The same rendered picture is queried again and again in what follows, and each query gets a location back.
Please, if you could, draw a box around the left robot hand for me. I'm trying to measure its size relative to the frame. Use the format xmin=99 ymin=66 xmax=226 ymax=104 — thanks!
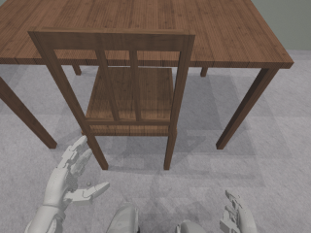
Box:
xmin=42 ymin=135 xmax=110 ymax=212

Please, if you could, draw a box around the robot left thigh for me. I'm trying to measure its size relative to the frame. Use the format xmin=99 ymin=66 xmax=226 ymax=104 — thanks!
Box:
xmin=106 ymin=206 xmax=139 ymax=233

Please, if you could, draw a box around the right robot hand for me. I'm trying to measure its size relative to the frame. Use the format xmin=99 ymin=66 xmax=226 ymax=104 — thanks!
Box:
xmin=220 ymin=189 xmax=259 ymax=233

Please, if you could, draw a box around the robot left forearm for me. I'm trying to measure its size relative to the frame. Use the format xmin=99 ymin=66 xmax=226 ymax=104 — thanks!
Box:
xmin=23 ymin=205 xmax=66 ymax=233

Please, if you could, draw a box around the robot thigh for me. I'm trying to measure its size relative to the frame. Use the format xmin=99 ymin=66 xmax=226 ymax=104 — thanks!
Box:
xmin=106 ymin=206 xmax=139 ymax=233
xmin=175 ymin=222 xmax=206 ymax=233

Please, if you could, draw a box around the chair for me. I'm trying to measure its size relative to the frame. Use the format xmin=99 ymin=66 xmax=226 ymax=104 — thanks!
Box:
xmin=27 ymin=26 xmax=195 ymax=171

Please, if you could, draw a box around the robot right thigh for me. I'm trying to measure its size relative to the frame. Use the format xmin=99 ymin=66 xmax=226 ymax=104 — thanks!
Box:
xmin=175 ymin=222 xmax=206 ymax=233

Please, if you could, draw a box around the table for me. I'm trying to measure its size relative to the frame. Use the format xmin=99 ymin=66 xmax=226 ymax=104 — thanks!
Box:
xmin=0 ymin=0 xmax=294 ymax=150

